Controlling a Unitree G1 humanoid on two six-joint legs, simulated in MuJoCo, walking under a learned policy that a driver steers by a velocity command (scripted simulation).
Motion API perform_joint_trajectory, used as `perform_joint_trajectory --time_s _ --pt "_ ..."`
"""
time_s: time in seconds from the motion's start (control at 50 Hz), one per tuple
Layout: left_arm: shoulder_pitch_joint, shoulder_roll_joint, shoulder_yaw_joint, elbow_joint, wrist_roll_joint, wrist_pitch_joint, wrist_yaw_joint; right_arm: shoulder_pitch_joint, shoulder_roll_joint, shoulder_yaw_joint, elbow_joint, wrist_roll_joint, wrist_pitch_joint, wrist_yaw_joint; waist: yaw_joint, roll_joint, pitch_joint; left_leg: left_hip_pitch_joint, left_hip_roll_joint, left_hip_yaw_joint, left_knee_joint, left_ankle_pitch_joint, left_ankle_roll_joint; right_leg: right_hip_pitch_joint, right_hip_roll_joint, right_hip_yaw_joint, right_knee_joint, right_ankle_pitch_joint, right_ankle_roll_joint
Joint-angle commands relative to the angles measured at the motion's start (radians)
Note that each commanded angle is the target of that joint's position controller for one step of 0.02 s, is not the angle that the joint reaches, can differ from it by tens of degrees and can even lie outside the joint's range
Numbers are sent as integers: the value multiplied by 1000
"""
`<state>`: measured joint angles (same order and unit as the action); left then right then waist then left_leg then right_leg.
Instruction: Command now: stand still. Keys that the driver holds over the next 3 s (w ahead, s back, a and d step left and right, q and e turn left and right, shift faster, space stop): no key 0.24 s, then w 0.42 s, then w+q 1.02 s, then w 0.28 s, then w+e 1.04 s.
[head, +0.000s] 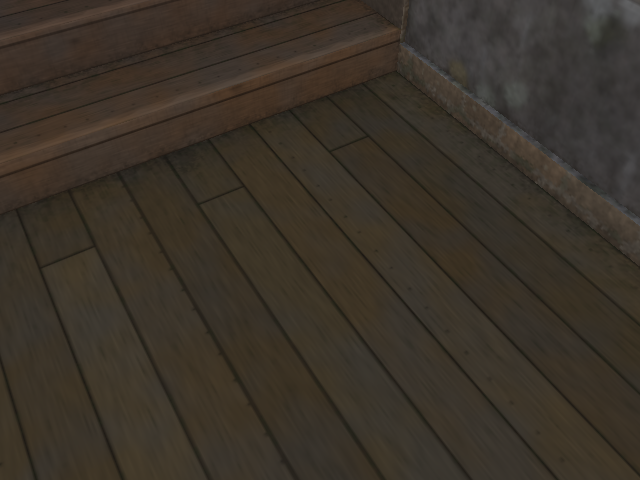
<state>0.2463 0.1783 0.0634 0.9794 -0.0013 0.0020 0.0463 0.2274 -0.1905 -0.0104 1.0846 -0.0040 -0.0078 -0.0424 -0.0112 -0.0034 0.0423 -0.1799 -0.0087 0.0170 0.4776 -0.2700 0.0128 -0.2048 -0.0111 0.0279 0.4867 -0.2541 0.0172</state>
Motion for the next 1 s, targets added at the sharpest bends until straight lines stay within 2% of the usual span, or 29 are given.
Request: perform_joint_trajectory --time_s 0.02,0.24,0.26,0.28,0.3,0.32,0.36,0.38,0.4,0.44,0.46,0.48,0.5,0.52,0.54,0.56,0.58,0.6,0.62,0.66,0.72,0.76,0.86,0.9,0.92,0.94,0.96,0.98,1.0 --pt "41 89 15 -8 -1 -5 4 35 -91 -10 -13 1 -3 -2 4 -2 5 -52 43 -38 -112 105 24 33 -21 14 -76 157 -14" --pt "60 74 2 55 -1 -6 5 65 -81 -1 14 2 0 -2 2 3 15 -35 40 -38 -127 105 26 18 -20 5 -96 136 -11" --pt "80 63 -1 69 -1 -5 5 86 -73 1 25 2 2 -3 3 8 -10 -24 32 -33 -136 2 29 27 -5 -13 -92 54 -11" --pt "86 63 1 75 -5 -3 6 93 -92 -6 28 9 6 -7 1 27 0 -36 28 -42 -145 -160 46 4 25 -47 -52 -80 -15" --pt "76 79 6 72 -7 -5 8 92 -137 -21 21 19 5 -10 -7 62 25 -63 43 -74 -157 -341 72 -48 50 -74 4 -223 -27" --pt "58 76 5 61 -6 -12 7 103 -158 -29 14 24 1 -11 -16 90 63 -84 96 -148 -198 -486 107 -122 53 -83 59 -287 -36" --pt "15 34 -8 35 -5 -40 -8 152 -213 -52 15 32 -15 -7 -39 186 105 -92 278 -395 -313 -620 208 -219 23 -90 245 -202 -46" --pt "7 40 -6 31 -8 -53 -18 143 -215 -57 6 29 -23 -6 -31 177 120 -112 329 -455 -340 -593 240 -242 -13 -66 310 -185 -59" --pt "6 45 -4 28 -14 -63 -27 118 -202 -56 -6 25 -29 -3 -17 163 126 -119 339 -457 -342 -551 242 -253 -32 -52 336 -221 -73" --pt "72 40 -3 46 -24 -80 -36 25 -190 -53 -42 42 -36 6 47 134 119 -192 280 -338 -297 -443 191 -106 -35 -69 139 -207 -105" --pt "145 41 4 85 -21 -85 -36 -11 -185 -52 -54 49 -34 11 81 106 101 -266 211 -241 -234 -381 161 53 13 -120 26 -103 -103" --pt "220 48 11 122 -18 -82 -32 -23 -166 -48 -71 48 -36 17 100 56 72 -304 151 -175 -126 -301 134 164 30 -102 -39 -51 -94" --pt "335 96 25 144 -15 -82 -26 -41 -112 -31 -84 37 -45 27 133 -104 20 -407 69 -60 155 -182 84 300 -116 120 -143 -139 -125" --pt "443 214 47 143 -21 -88 -30 -39 -63 -19 -117 27 -65 30 145 -318 -24 -596 -32 46 448 -219 40 413 -334 511 -289 -248 -246" --pt "424 185 31 147 -2 -105 -36 -64 -82 -24 -136 42 -78 32 123 -250 10 -682 -2 -54 661 -284 56 330 -419 702 -350 -412 -326" --pt "320 131 11 115 -2 -120 -38 -77 -104 -27 -146 56 -91 39 78 -131 87 -754 56 -98 757 -185 75 288 -397 628 -352 -423 -304" --pt "247 114 1 92 -4 -126 -45 -65 -110 -29 -138 51 -100 45 48 -89 89 -764 83 -95 770 -82 83 271 -343 505 -350 -329 -261" --pt "202 113 -5 78 -7 -126 -51 -60 -125 -36 -131 39 -106 47 27 -66 83 -747 107 -89 724 1 82 257 -298 394 -354 -191 -223" --pt "199 88 -14 75 -5 -120 -53 -65 -142 -45 -129 28 -106 51 23 -64 76 -708 123 -78 670 58 74 245 -257 293 -357 -53 -191" --pt "257 67 -24 88 3 -106 -48 -79 -112 -43 -129 23 -97 62 34 -88 54 -659 122 -31 612 117 47 228 -205 166 -355 141 -175" --pt "273 114 -20 83 16 -100 -27 -200 -66 -26 -181 29 -81 68 53 -71 78 -640 110 0 434 209 22 176 -185 50 -379 247 -172" --pt "280 143 -16 78 14 -103 -18 -291 -50 -15 -221 32 -79 73 71 -78 88 -568 86 27 301 281 22 132 -181 -6 -406 258 -163" --pt "287 160 -6 85 -3 -103 -14 -383 -73 -15 -283 37 -74 99 64 -75 115 -512 62 37 141 288 83 242 -240 -104 -384 378 -148" --pt "253 189 2 70 2 -95 -12 -353 -100 -28 -296 30 -79 111 23 -97 57 -416 13 80 132 220 123 309 -254 -146 -262 741 -126" --pt "238 205 7 61 4 -87 -9 -292 -125 -43 -288 30 -78 114 -15 -123 3 -332 -23 107 146 177 141 336 -257 -163 -156 946 -114" --pt "215 217 11 48 10 -76 -6 -153 -169 -68 -257 34 -75 115 -86 -141 -78 -172 -67 127 131 164 163 326 -243 -187 30 1082 -95" --pt "197 226 10 24 11 -73 -7 4 -226 -101 -217 37 -67 107 -159 -125 -163 83 -72 82 91 187 196 193 -211 -197 264 1029 -64" --pt "206 183 -7 -11 33 -87 -12 155 -313 -126 -193 31 -52 86 -174 57 -284 390 142 -255 90 147 261 -99 -131 -201 622 527 -31" --pt "281 53 -45 -40 12 -128 -38 139 -334 -120 -218 22 -53 87 -75 276 -435 635 376 -862 -141 -74 463 -454 85 -40 976 -264 15"
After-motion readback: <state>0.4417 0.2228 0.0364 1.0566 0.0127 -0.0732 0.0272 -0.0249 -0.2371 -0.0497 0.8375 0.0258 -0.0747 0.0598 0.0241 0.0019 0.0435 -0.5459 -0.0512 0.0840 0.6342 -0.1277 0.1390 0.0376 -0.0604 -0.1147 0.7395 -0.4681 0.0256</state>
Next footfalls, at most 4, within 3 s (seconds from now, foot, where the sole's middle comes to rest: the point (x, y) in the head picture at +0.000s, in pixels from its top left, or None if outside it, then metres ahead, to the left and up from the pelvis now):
0.96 left None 0.43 0.12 -0.78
1.46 right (325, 375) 0.75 0.01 -0.78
1.96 left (166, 349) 0.82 0.39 -0.78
2.52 right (203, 231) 1.20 0.35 -0.78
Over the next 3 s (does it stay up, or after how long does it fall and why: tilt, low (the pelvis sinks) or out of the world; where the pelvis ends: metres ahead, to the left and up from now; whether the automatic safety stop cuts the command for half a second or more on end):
stays up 1.26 0.47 -0.02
